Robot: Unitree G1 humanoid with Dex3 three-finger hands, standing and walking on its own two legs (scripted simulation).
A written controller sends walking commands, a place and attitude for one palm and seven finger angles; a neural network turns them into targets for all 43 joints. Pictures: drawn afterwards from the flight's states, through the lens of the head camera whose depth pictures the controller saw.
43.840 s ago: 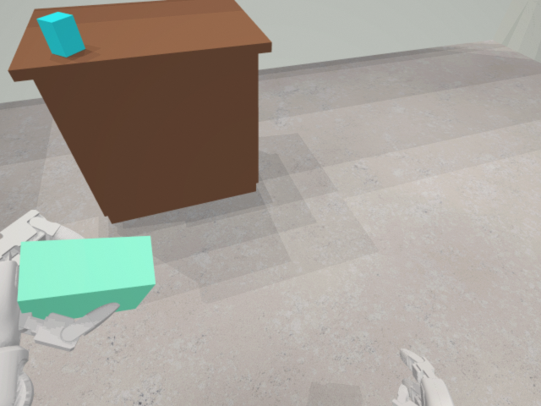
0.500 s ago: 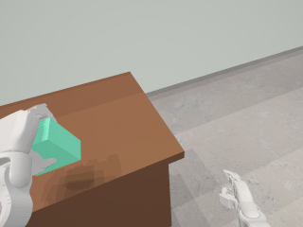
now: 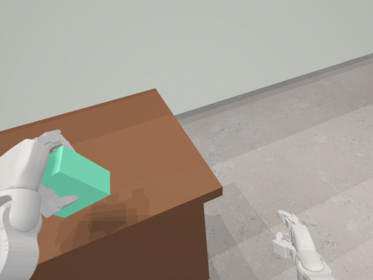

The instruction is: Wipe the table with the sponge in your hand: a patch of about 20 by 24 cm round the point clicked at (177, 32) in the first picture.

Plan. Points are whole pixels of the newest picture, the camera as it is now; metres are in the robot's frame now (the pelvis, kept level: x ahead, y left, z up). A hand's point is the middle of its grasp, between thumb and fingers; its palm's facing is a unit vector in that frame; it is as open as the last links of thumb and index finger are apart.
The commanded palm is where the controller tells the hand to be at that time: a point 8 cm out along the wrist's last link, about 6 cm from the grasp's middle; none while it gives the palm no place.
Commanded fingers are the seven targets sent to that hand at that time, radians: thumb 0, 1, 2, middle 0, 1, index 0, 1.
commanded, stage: step back with the hand held close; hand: left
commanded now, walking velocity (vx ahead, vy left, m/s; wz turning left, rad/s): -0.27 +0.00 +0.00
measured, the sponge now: (72, 188) +0.21 +0.27 +0.14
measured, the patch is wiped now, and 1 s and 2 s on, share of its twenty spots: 1.00 1.00 1.00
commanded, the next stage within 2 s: stop stepping back and stand still in 1.18 s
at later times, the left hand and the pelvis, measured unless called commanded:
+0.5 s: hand (38, 174) +0.18 +0.28 +0.22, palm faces +0.43 -0.79 -0.43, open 9.8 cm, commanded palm +0.12 +0.31 +0.25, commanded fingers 0.00 0.10 1.30 -1.20 -1.60 -1.20 -1.60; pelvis -0.04 +0.03 -0.01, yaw +0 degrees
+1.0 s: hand out of the picture +0.10 +0.30 +0.21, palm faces +0.41 -0.86 -0.31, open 9.8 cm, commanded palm +0.06 +0.34 +0.25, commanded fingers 0.00 0.10 1.30 -1.20 -1.60 -1.20 -1.60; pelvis -0.12 +0.07 -0.01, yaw -3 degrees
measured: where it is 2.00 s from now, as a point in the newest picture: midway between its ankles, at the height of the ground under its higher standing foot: outside the picture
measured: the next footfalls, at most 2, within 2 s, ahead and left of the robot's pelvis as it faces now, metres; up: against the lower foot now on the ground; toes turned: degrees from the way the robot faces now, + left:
right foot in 0.92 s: -0.18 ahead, -0.07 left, +0.00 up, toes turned +2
right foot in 1.38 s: -0.25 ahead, +0.01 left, +0.00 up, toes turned -9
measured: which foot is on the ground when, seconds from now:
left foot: down 0.00-1.00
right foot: down 0.00-0.68, up 0.70-0.90, down 0.92-1.00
